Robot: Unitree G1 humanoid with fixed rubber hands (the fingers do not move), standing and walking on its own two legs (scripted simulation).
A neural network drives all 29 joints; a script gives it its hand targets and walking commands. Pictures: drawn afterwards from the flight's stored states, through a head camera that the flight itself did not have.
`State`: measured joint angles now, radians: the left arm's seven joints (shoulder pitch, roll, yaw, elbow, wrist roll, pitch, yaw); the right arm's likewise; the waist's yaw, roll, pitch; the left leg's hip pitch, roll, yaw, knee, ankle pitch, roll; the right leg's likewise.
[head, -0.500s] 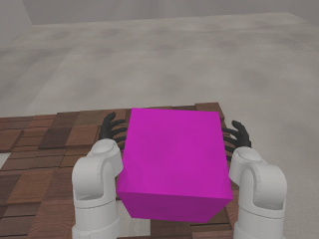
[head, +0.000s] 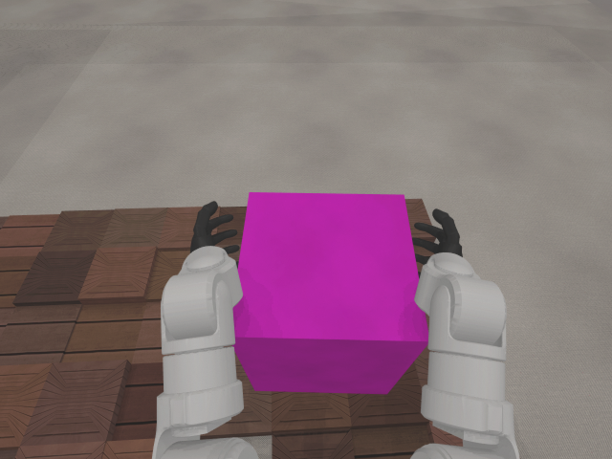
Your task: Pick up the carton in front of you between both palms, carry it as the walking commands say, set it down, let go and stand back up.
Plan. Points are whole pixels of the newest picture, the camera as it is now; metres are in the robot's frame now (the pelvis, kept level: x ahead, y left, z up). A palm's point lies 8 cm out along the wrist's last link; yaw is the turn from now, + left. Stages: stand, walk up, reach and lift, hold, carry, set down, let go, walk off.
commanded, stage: carry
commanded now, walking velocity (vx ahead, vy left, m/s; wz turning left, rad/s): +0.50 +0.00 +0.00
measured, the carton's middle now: (323, 300) +0.35 +0.00 -0.01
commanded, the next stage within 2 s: none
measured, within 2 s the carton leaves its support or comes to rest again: neither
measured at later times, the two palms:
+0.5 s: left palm (268, 116) +0.66 +0.11 +0.11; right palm (424, 124) +0.66 -0.17 +0.10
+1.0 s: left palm (249, 45) +0.91 +0.17 +0.12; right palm (377, 48) +0.91 -0.11 +0.13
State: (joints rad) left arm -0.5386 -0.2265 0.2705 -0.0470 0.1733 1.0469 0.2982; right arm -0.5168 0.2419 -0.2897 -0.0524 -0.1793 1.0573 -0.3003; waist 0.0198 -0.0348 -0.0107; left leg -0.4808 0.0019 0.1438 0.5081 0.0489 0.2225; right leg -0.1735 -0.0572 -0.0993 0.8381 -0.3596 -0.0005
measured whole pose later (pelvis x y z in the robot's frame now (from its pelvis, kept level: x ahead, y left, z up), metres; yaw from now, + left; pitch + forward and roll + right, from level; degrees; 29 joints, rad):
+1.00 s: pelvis +0.63 +0.03 +0.01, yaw +0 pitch +4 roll -1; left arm -0.29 -0.16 0.10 -0.32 0.09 1.24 0.29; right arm -0.28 0.16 -0.08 -0.30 -0.09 1.24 -0.28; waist -0.01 -0.01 -0.11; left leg -0.34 0.01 0.17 0.47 -0.20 0.08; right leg -0.42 -0.03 -0.06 1.09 -0.42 -0.02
